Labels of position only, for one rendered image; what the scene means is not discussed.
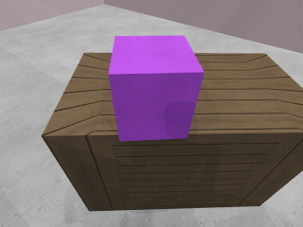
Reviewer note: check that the carton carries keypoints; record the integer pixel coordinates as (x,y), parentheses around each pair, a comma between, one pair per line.
(155,82)

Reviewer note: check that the pedestal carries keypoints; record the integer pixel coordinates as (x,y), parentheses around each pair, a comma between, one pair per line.
(245,140)

